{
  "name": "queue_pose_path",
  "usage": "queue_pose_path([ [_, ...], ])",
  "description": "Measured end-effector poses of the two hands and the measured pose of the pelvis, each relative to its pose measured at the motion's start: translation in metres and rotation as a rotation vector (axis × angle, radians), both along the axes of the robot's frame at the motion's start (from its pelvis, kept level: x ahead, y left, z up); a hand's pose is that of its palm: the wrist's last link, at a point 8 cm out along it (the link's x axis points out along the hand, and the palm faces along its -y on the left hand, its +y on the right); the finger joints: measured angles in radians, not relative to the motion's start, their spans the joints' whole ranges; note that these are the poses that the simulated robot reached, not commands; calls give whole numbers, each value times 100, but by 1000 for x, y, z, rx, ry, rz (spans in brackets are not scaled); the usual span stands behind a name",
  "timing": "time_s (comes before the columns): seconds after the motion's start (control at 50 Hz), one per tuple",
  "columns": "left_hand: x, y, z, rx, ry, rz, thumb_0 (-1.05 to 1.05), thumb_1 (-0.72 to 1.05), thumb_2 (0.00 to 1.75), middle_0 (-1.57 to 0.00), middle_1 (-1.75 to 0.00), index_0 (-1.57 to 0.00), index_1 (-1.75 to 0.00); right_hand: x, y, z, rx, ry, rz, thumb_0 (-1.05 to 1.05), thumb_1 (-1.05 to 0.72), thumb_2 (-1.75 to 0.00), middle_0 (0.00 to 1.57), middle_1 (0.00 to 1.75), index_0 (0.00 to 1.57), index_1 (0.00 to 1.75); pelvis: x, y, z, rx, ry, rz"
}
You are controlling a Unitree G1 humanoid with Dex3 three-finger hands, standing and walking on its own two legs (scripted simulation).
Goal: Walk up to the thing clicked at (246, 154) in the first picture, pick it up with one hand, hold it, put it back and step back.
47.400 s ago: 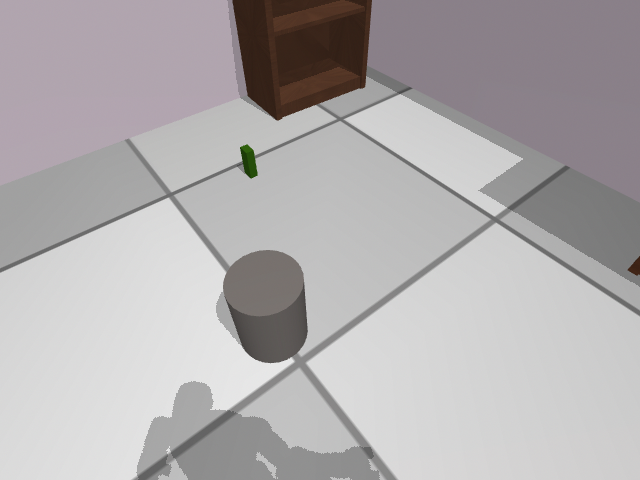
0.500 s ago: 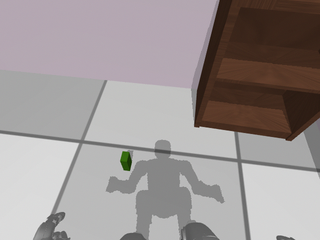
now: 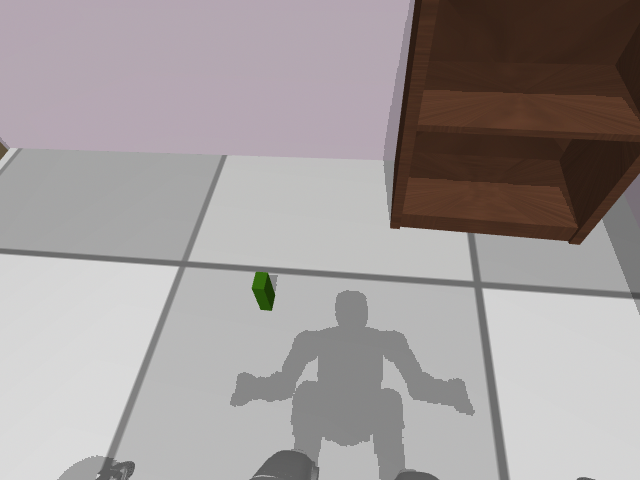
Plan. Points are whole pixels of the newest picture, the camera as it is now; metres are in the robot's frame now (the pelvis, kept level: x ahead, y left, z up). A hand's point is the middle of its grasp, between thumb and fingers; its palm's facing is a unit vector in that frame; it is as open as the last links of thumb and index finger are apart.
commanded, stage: step back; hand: left
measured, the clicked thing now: (264, 291) +0.72 +0.27 -0.68
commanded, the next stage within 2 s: stand in 1.72 s
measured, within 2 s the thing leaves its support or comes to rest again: neither
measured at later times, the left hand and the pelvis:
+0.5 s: hand out of the picture -0.10 +0.25 -0.15, palm faces -0.02 -0.91 -0.41, open 7.4 cm; pelvis -0.18 -0.02 -0.01, yaw -1 degrees
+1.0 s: hand out of the picture -0.25 +0.26 -0.15, palm faces +0.04 -0.92 -0.39, open 7.4 cm; pelvis -0.29 -0.02 +0.00, yaw +1 degrees
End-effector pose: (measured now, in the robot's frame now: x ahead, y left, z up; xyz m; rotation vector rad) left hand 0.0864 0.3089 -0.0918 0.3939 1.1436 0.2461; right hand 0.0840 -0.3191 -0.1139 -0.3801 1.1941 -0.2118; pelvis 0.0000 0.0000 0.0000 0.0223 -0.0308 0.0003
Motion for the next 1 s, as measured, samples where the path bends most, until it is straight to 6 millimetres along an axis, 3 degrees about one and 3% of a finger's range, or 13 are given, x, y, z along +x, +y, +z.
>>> queue_pose_path([
  [0.12, -19, 17, -14, -7, -81, 6, 0, 90, 90, -21, -30, -20, -30, -50, 12, -6, -25, 64, 38, 0, -91, -90, 21, 30, 20, 29, -45, 8, -12, 12, -14, 48],
  [0.24, -59, 14, -15, -38, -49, 27, 0, 90, 90, -21, -30, -20, -30, -84, 20, 9, -11, 31, 45, 0, -90, -90, 21, 30, 20, 30, -83, 5, -2, -30, -13, 34],
  [0.34, -104, 5, -16, -42, -13, 18, 0, 90, 90, -21, -30, -20, -30, -94, 11, 15, -19, -43, 56, 0, -90, -90, 21, 30, 20, 30, -116, -4, -1, -41, 1, -1],
  [0.46, -172, -16, -20, -18, 47, 8, 0, 90, 90, -21, -30, -20, -30, -115, -12, 1, 2, -110, 40, 0, -90, -90, 21, 30, 20, 30, -163, -21, -11, -64, -15, -12],
  [0.56, -222, -22, -7, -8, 71, 32, 0, 90, 90, -21, -30, -20, -30, -153, -15, 4, 18, -83, 27, 0, -90, -90, 21, 30, 20, 30, -193, -24, 0, 3, -5, -13],
  [0.66, -248, -13, -2, 20, 19, 43, 0, 90, 90, -21, -30, -21, -30, -197, -14, -2, 5, -22, 59, 0, -90, -90, 21, 30, 20, 29, -225, -22, -2, 3, -1, 34],
  [0.76, -275, 5, -13, 10, -28, 65, 0, 90, 90, -21, -30, -20, -30, -240, -2, -7, -5, 29, 80, 0, -91, -90, 20, 30, 20, 29, -259, -13, -11, 23, -18, 69],
  [0.88, -315, 4, -15, -34, 31, 84, 0, 90, 90, -21, -30, -20, -30, -280, 10, 6, 26, 15, 62, 0, -90, -90, 21, 30, 20, 30, -279, -13, 0, -7, -21, 51],
  [1.0, -348, -9, -16, -43, 81, 88, 0, 90, 90, -21, -30, -20, -30, -287, 1, 4, 45, -29, 39, 0, -90, -90, 21, 30, 20, 30, -290, -22, 0, -40, -27, 22],
])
